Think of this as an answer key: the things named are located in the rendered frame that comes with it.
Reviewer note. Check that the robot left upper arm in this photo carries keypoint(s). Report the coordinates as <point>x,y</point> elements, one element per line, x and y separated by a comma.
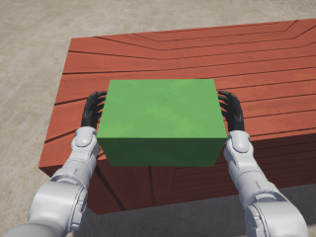
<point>59,209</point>

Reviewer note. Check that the robot right hand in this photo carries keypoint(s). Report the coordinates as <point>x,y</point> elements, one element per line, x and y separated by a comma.
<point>234,114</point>

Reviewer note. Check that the robot left hand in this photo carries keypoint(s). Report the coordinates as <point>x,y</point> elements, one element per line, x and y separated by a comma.
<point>91,112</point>

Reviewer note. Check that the carton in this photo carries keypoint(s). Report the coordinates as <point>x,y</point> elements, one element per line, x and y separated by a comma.
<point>162,123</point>

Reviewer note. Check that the robot right upper arm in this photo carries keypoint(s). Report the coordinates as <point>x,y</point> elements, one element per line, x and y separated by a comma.
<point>273,219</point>

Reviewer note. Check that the robot left forearm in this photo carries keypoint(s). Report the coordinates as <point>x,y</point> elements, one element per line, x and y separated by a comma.
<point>81,164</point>

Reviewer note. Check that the robot right forearm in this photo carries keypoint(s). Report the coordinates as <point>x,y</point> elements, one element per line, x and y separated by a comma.
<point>248,178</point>

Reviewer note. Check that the pedestal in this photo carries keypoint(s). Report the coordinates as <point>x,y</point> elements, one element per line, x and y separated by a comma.
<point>270,67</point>

